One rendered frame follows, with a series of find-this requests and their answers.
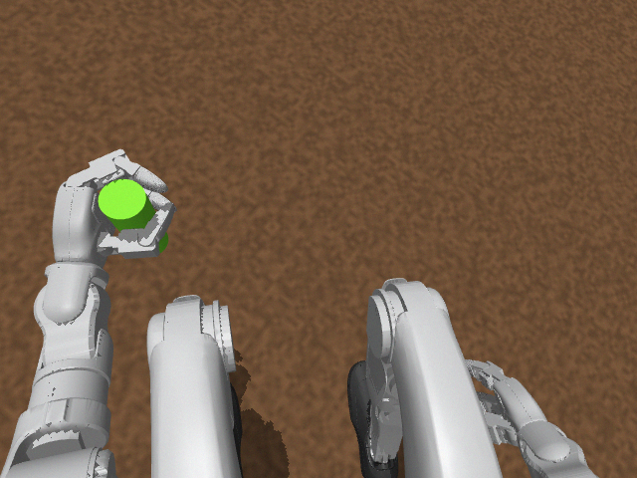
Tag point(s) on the left robot arm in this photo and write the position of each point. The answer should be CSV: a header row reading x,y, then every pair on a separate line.
x,y
66,426

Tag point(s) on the right robot hand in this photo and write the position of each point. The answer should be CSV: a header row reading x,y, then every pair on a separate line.
x,y
511,408

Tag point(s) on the right robot arm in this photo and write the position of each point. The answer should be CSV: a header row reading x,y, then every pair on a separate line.
x,y
548,453

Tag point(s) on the can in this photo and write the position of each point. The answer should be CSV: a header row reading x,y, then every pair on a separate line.
x,y
126,205

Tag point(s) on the right robot foot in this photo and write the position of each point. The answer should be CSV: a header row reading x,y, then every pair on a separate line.
x,y
359,409

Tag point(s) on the left robot hand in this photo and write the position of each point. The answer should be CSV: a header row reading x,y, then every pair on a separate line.
x,y
82,233

